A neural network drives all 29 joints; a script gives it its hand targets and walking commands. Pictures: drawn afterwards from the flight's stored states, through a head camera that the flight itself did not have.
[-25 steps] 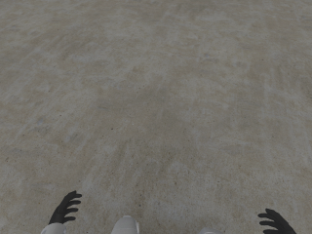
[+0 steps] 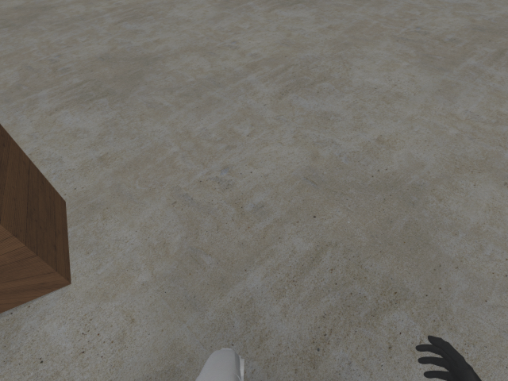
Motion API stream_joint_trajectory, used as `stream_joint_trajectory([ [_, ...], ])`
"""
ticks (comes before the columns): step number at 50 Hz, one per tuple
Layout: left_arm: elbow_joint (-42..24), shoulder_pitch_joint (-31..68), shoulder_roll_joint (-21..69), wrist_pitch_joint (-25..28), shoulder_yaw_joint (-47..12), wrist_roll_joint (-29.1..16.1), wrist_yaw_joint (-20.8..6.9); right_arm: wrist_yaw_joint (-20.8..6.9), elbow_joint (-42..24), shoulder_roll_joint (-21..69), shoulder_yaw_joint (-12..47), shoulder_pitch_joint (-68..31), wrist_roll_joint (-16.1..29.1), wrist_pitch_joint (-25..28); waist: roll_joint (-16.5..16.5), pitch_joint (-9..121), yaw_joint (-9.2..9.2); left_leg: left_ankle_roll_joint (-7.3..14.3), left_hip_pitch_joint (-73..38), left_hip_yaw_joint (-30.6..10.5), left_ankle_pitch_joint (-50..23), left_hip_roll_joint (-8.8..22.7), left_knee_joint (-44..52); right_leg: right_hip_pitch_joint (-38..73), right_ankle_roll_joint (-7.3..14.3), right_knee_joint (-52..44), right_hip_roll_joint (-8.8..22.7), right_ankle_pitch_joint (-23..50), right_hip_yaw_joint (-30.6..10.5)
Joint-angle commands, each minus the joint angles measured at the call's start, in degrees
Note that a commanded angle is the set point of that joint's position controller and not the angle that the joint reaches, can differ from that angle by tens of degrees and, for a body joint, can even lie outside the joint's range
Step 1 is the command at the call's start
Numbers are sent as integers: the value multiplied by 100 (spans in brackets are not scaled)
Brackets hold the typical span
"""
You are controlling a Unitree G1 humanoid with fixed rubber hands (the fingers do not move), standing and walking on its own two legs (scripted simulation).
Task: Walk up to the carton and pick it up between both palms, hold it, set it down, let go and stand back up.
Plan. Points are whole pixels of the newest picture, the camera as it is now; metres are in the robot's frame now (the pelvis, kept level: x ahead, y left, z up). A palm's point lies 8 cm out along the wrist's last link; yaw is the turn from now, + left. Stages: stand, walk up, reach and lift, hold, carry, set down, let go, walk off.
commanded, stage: walk up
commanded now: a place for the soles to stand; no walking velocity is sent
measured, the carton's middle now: out of the picture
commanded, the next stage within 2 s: none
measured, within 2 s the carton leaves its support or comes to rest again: neither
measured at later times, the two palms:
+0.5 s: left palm out of the picture +0.03 +0.42 -0.09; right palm (343, 344) +0.21 -0.10 -0.12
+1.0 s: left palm out of the picture +0.04 +0.60 -0.10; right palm (214, 286) +0.30 +0.13 -0.10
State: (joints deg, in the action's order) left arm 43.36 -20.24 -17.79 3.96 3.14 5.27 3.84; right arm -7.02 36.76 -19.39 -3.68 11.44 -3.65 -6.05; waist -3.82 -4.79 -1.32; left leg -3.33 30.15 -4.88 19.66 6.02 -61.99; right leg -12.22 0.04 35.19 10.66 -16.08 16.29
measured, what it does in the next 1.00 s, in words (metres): steps to the left, turning left: left foot, then right foot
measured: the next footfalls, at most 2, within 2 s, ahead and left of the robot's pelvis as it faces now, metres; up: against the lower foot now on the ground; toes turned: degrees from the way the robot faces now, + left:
left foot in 0.12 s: +0.09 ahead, +0.23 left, +0.00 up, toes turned +9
right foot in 0.38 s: +0.17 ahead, +0.04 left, +0.00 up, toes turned +8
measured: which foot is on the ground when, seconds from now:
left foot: up 0.00-0.10, down 0.12-0.40, up 0.42-0.74, down 0.76-1.00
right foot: down 0.00-0.12, up 0.14-0.36, down 0.38-0.76, up 0.78-1.00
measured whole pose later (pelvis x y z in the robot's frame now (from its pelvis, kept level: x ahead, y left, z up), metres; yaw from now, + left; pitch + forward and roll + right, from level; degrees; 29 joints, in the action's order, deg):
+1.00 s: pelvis +0.10 +0.32 +0.00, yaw +31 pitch -3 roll +1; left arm 37.2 -20.8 -15.5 1.1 3.2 1.2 2.0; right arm -2.6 39.2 -15.4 -2.4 16.7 -2.8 -1.0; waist 1.3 -2.8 3.9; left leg 4.1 17.9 4.0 17.2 -2.3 -37.9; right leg -27.7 0.8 56.5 5.1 -27.3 3.6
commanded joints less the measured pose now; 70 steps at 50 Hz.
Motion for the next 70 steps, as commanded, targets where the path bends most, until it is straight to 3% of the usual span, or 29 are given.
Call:
stream_joint_trajectory([
  [1, -443, 2, -1376, 47, 404, 43, 70, -62, -674, -279, -87, -607, 114, 218, 1408, -70, -133, 78, 78, 321, 453, 168, 950, 29, 1357, -2069, 1553, -1205, -963],
  [4, -511, 168, -1491, -95, 482, 43, 76, -96, -503, -314, -193, -201, 174, 387, 1519, 164, 124, 379, -1128, 880, 496, -188, 1889, -547, 1177, -1546, 1450, -1742, -335],
  [6, -530, 8, -956, -237, 330, -38, -3, 22, -51, -632, -404, 901, 172, 551, 86, 588, 692, 752, -2759, 704, 337, -642, 2894, -1432, 670, 381, 731, -2076, 407],
  [7, -922, 197, -484, -242, 138, -195, -131, 139, -75, -1345, -561, 1359, 144, 614, -1547, 497, 1183, 1443, -3242, -1716, 1526, 425, 4271, -2978, 185, 2163, -45, -2542, 474],
  [8, -1321, 664, -541, -251, 127, -396, -181, 237, -103, -1614, -557, 1220, 214, 598, -1454, 398, 1231, 2039, -2654, -3127, 1749, 984, 4724, -3427, 81, 2881, -453, -2680, -860],
  [9, -1394, 758, -702, -259, 163, -494, -195, 320, -9, -1473, -478, 958, 276, 555, -994, 302, 1108, 2129, -2422, -2772, 1813, 928, 4666, -3342, 140, 3082, -295, -2307, -1390],
  [12, -989, -214, -801, -164, 206, -461, -159, 413, -258, -1033, -232, 11, 133, 440, -839, 277, 516, 1958, -1363, -1827, 1486, 568, 4334, -2317, 119, 2577, -195, -1289, -1276],
  [16, -952, -519, -625, -143, 245, -439, -122, 296, -325, -722, -143, -106, 113, 350, -794, 134, 302, 1869, -175, -1788, 1018, 417, 4345, -967, 81, 1474, -522, -864, -1149],
  [18, -834, -1120, -630, -71, 304, -401, -104, 251, -392, -651, -91, -509, 123, 260, -361, 178, -171, 1456, 1014, -1534, 1395, 34, 3739, 731, 230, 205, -636, 125, -1209],
  [19, -714, -1644, -765, -30, 379, -262, -59, 241, -413, -488, -36, -487, 80, 234, 43, 310, -446, 1023, 1809, -1323, 1807, -324, 3039, 1798, 364, -304, -448, -116, -1718],
  [20, -721, -1891, -1236, -9, 480, -46, 17, 225, -564, 39, 85, -60, 53, 245, 1374, 457, -536, 431, 2237, -584, 1583, -1040, 1273, 2009, 700, -1659, 1035, -2369, -3789],
  [21, -833, -1302, -1582, -61, 525, 29, 121, 263, -603, -193, -2, 37, -91, 214, 1318, 16, -214, 157, 2260, -251, 1254, -1029, -190, 879, 1142, -2831, 2385, -4161, -5501],
  [23, -804, -421, -1052, -4, 363, -25, 183, 203, -423, -613, -175, 192, -147, 136, 538, -603, 148, 88, 1994, -386, 347, -524, -950, -28, 1269, -2597, 2032, -3695, -4431],
  [27, -688, 74, -893, 146, 250, -63, 83, 34, -399, -341, -179, 234, -10, 151, 1357, -338, 254, -12, 1275, -247, -136, -188, -1079, -275, 1194, -2460, 1438, -2154, -2264],
  [33, -563, -121, -1183, 151, 366, -62, 91, -79, -466, 28, -115, -269, 221, 332, 1370, -283, 7, 203, 68, 394, 53, 96, 1199, -181, 1216, -2239, 1356, -1602, -894],
  [36, -620, 105, -1240, -8, 414, -76, 77, -78, -328, -7, -205, 182, 220, 519, 1313, -198, 264, 436, -1427, 1055, -253, -261, 2124, -880, 1081, -1748, 1241, -1842, -463],
  [38, -649, -204, -758, -157, 295, -116, -17, 62, 21, -379, -375, 1124, 199, 659, 148, 240, 706, 647, -2706, 1043, 72, -761, 2702, -1214, 753, 246, 530, -1393, 18],
  [39, -956, -325, -269, -169, 108, -239, -138, 203, 32, -994, -531, 1589, 82, 700, -1334, 582, 1070, 1200, -3364, -1080, 1572, 241, 3761, -2308, 370, 2220, -184, -1826, 204],
  [40, -1377, 127, -287, -180, 110, -398, -194, 314, -142, -1431, -568, 1506, 143, 679, -1555, 605, 1222, 1755, -3027, -3249, 2423, 1028, 4721, -3129, 204, 3129, -616, -2364, -952],
  [41, -1464, 359, -545, -198, 158, -454, -194, 420, -125, -1308, -474, 1207, 229, 642, -819, 570, 1138, 1934, -2826, -3238, 2450, 1176, 4775, -3227, 233, 3633, -384, -1952, -1634],
  [45, -1036, -503, -554, -180, 205, -387, -162, 534, -296, -599, -200, 390, 101, 622, -515, 305, 549, 1898, -1654, -1930, 1270, 1094, 4445, -2421, 133, 3301, -130, -1128, -1821],
  [50, -1026, -466, -272, -171, 205, -418, -156, 442, -240, -469, -81, 401, 64, 566, -477, 53, 485, 1776, -954, -1087, 99, 872, 4366, -1405, 62, 1422, -449, -926, -1399],
  [53, -926, -1060, -301, -59, 332, -375, -135, 349, -321, -512, -33, -83, 103, 414, -18, 225, -18, 1309, 481, -422, 1404, 404, 3710, 687, 270, 146, -800, 337, -1225],
  [54, -850, -1477, -446, -39, 419, -296, -94, 325, -363, -414, 10, -156, 81, 381, 228, 230, -294, 1006, 1368, -233, 2036, 212, 3160, 1603, 442, -58, -665, -42, -1740],
  [56, -916, -1613, -1343, -101, 568, -64, 91, 304, -629, -174, 60, 76, 36, 316, 1576, 163, -426, 310, 2288, 617, 1679, -632, -221, 1373, 1633, -2457, 1932, -4509, -6143],
  [58, -930, -928, -942, -101, 436, -74, 234, 248, -572, -554, -86, -47, -32, 169, 652, -537, -155, 163, 2356, 135, 770, -225, -1054, 456, 1693, -2403, 1780, -4170, -5505],
  [63, -812, -192, -901, 171, 320, -125, 109, 125, -610, -175, -76, 3, 44, 190, 1365, -171, 121, 11, 1154, 2, 113, 190, -436, -173, 1353, -2064, 989, -1523, -2987],
  [67, -793, -251, -1107, 141, 424, -114, 37, 37, -679, 31, -82, -185, 150, 332, 1462, -134, 48, 220, -4, 557, -88, 139, 1113, -607, 1210, -1648, 739, -1108, -2061],
  [70, -889, 17, -1106, -32, 430, -136, 0, 36, -511, -88, -188, 505, 157, 511, 1168, 56, 461, 459, -1964, 1328, -601, -272, 2090, -1588, 947, -957, 557, -1330, -1554],
])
